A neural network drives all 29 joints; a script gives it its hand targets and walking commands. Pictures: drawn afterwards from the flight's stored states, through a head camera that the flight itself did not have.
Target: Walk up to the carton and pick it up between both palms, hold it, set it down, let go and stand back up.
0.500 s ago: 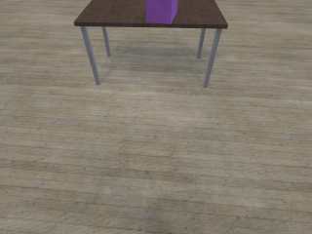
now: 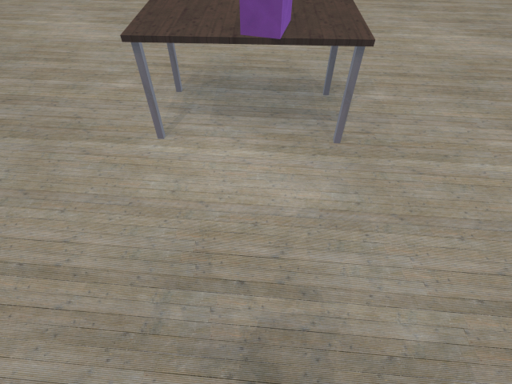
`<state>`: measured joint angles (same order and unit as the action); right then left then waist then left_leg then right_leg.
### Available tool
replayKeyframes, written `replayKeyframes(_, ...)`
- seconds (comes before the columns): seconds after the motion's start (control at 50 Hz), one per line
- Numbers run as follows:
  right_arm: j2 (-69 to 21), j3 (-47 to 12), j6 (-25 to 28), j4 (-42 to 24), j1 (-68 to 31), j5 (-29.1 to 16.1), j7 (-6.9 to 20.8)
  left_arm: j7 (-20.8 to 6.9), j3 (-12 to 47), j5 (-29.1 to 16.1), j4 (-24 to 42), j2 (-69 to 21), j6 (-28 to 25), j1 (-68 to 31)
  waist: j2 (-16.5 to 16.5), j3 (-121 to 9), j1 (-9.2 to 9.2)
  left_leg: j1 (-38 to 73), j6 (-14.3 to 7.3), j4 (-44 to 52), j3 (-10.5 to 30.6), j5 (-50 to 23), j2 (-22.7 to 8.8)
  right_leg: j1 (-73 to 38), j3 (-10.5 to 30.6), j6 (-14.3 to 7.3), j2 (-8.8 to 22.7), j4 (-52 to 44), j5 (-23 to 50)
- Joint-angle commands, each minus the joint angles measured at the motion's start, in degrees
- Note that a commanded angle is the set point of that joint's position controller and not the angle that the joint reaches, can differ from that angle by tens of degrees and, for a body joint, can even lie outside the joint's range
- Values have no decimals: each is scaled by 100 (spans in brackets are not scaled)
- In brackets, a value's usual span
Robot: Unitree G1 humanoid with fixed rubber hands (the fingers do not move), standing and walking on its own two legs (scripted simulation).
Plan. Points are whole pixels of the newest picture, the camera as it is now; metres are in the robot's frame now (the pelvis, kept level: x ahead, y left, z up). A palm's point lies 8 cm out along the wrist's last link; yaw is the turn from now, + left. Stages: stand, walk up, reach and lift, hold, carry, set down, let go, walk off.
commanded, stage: walk up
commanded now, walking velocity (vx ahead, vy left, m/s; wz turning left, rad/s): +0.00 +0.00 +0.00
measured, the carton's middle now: (267, 5) +1.76 -0.05 -0.03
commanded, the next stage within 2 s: none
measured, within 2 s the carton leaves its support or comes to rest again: neither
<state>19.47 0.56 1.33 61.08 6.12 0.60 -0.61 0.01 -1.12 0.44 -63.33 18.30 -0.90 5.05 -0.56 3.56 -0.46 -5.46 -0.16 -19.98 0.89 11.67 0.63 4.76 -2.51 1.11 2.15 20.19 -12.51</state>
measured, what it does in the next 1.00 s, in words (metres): walks ahead: right foot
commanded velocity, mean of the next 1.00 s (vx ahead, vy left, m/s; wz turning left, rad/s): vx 0.00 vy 0.00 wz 0.00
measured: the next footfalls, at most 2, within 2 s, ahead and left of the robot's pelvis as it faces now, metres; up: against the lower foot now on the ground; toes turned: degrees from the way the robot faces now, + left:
right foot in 0.72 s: +0.39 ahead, -0.07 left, +0.00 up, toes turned -5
left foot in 1.12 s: +0.48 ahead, +0.21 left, +0.00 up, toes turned +10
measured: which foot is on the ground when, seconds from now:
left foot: down 0.00-0.80, up 0.82-1.00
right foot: down 0.00-0.42, up 0.44-0.70, down 0.72-1.00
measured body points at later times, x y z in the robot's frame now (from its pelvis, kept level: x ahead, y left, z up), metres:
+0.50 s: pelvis +0.10 +0.03 -0.03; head +0.07 +0.05 +0.42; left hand +0.11 +0.37 -0.15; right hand +0.22 -0.28 -0.10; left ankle +0.04 +0.12 -0.75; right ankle +0.02 -0.11 -0.68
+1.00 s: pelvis +0.28 +0.03 -0.03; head +0.32 +0.01 +0.41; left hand +0.39 +0.36 -0.11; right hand +0.38 -0.27 -0.16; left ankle +0.30 +0.16 -0.70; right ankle +0.35 -0.06 -0.75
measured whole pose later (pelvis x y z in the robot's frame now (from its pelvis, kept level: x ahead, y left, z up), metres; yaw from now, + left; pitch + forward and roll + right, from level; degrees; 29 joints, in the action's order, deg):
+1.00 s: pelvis +0.28 +0.03 -0.03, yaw +3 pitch -3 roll -3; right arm 23.8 2.9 4.8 46.6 15.8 1.0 2.5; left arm -3.2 -5.9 0.7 -46.0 21.8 -3.9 10.2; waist -5.8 8.2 -0.5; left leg -27.5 -1.7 -62.7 1.7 24.5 -4.1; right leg 19.4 -9.7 -3.5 -0.1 37.8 -15.1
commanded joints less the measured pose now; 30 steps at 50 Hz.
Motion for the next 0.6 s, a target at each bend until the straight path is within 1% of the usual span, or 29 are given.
replayKeyframes(0.0,1127,198,87,-306,-144,-25,-52,40,-199,0,328,1263,-83,-248,174,-592,18,33,-86,338,477,-1588,-772,-83,438,-213,587,-356,1241)
replayKeyframes(0.04,1216,236,79,-320,-227,-3,-51,47,-176,0,351,1189,-93,-255,55,-399,26,-43,-84,339,477,-1425,-749,20,474,-233,590,-362,1220)
replayKeyframes(0.06,1788,555,182,-608,372,203,99,-131,-584,109,758,1976,-221,262,135,-1017,30,22,-533,-270,469,1726,-605,89,347,-519,343,209,-1591)
replayKeyframes(0.08,1810,602,209,-608,282,255,177,-205,-632,157,702,1961,-236,294,38,-705,4,-417,-710,-311,884,2925,-709,595,661,-627,425,274,-2882)
replayKeyframes(0.1,1736,596,201,-654,167,285,224,-244,-673,210,796,1909,-223,130,89,-192,-17,-943,-767,-253,1045,3051,-745,875,768,-693,489,293,-3030)
replayKeyframes(0.12,1688,616,230,-818,88,279,264,-297,-648,209,874,1850,-236,198,-76,-40,-55,-1169,-760,-338,1066,2966,-738,1008,931,-781,538,290,-3045)
replayKeyframes(0.14,1597,608,246,-919,65,251,311,-337,-685,186,941,1779,-268,315,221,122,-81,-1497,-708,-441,1012,2664,-714,900,979,-832,573,275,-2921)
replayKeyframes(0.16,1507,627,279,-1061,-109,272,328,-348,-722,184,950,1791,-306,546,300,232,-243,-1971,-595,-752,748,2178,-532,449,1174,-909,672,111,-2773)
replayKeyframes(0.18,1378,622,322,-1227,-343,247,339,-344,-772,195,896,1870,-348,932,405,276,-429,-2555,-482,-1284,327,1663,-339,-183,1623,-1113,1005,-307,-2750)
replayKeyframes(0.2,1219,575,326,-1409,-646,221,360,-316,-859,188,846,2142,-377,1219,896,417,-652,-3479,-295,-2042,-283,1181,-47,-950,2385,-1452,1593,-887,-2707)
replayKeyframes(0.22,1298,564,333,-1505,-816,219,372,-312,-903,203,954,2272,-417,1222,908,540,-746,-3958,-254,-2585,-119,1634,-323,-1069,2852,-1759,2090,-1070,-2188)
replayKeyframes(0.24,1378,567,333,-1556,-754,190,397,-320,-923,201,1072,2306,-418,1130,784,676,-636,-3921,-187,-2661,38,1724,-472,-880,2865,-1844,2166,-1072,-2144)
replayKeyframes(0.26,1396,561,356,-1651,-609,187,420,-309,-910,226,1212,2382,-423,1004,801,832,-526,-3701,-276,-2503,203,1951,-608,-389,2859,-1892,2212,-1059,-2133)
replayKeyframes(0.28,1443,579,419,-1674,-472,163,428,-313,-853,213,1252,2442,-443,958,1084,1035,-495,-3596,-320,-2312,343,2205,-754,-190,2517,-1802,2097,-715,-1348)
replayKeyframes(0.3,1414,630,481,-1596,-340,165,427,-315,-792,182,1270,2346,-435,937,1047,985,-305,-3047,-350,-1914,340,2044,-722,218,2124,-1665,1965,-340,-691)
replayKeyframes(0.32,1449,663,530,-1441,151,150,424,-331,-756,126,1327,2246,-407,727,838,771,8,-2142,-290,-1274,155,1522,-616,727,1557,-1427,1636,227,-360)
replayKeyframes(0.34,1526,772,592,-1108,1255,152,369,-349,-641,71,1548,1938,-367,213,404,406,609,-433,-252,-235,252,920,-473,1766,719,-1021,995,1489,101)
replayKeyframes(0.36,2269,1021,647,-860,2309,260,271,-369,-484,21,1916,1321,-390,-224,-1833,224,1069,814,-382,880,2358,1298,-1447,3389,-276,-491,-260,4077,-249)
replayKeyframes(0.38,2687,1124,640,-943,2391,246,238,-300,-385,33,2033,1163,-352,-239,-1767,303,1007,1471,-684,1296,3996,717,-2289,4619,406,-285,-750,4935,-1779)
replayKeyframes(0.4,2547,1094,610,-1020,2077,186,237,-221,-448,5,1939,1661,-335,-122,-769,251,824,1623,-1098,835,3949,-111,-2654,4680,941,-301,-261,5059,-1582)
replayKeyframes(0.42,2362,1071,585,-1111,1999,102,182,-203,-423,-78,1827,1861,-395,-41,-358,321,653,1485,-1035,408,3136,-1152,-2459,4615,1033,-300,-61,5006,-1297)
replayKeyframes(0.44,2108,989,557,-1245,1719,67,123,-213,-443,-119,1729,1898,-428,105,-418,386,476,1359,-884,270,2160,-1760,-2107,4561,1005,-281,-39,4980,-982)
replayKeyframes(0.46,1909,928,548,-1429,1332,41,89,-233,-423,-148,1642,1830,-398,448,-499,403,254,1078,-787,252,1427,-2041,-1837,4264,1039,-219,35,4744,-737)
replayKeyframes(0.48,1764,835,570,-1524,1025,32,105,-280,-430,-145,1601,1781,-369,595,-601,584,106,645,-649,408,818,-2129,-1611,3914,967,-174,106,4324,-572)
replayKeyframes(0.5,1744,796,577,-1600,892,45,136,-341,-435,-147,1605,1782,-338,645,-709,652,43,325,-722,578,484,-1822,-1400,3543,820,-110,165,3902,-409)
replayKeyframes(0.52,1777,814,588,-1638,936,60,141,-388,-418,-145,1710,1719,-300,381,-731,877,151,136,-788,697,385,-1957,-1364,3407,694,-68,268,3441,-396)
replayKeyframes(0.54,1793,804,591,-1707,974,31,139,-420,-415,-124,1858,1652,-292,137,-716,1042,205,-95,-915,826,340,-2057,-1399,3317,574,-47,361,2977,-396)
replayKeyframes(0.56,1844,799,576,-1741,1045,56,133,-437,-415,-82,1906,1611,-289,-40,-727,1044,285,-13,-982,848,352,-2002,-1489,3240,511,-48,427,2537,-310)
replayKeyframes(0.58,1856,845,580,-1826,941,27,131,-473,-418,-46,1954,1591,-292,-86,-785,924,265,-1,-987,797,155,-1838,-1469,3049,433,-98,542,2127,-18)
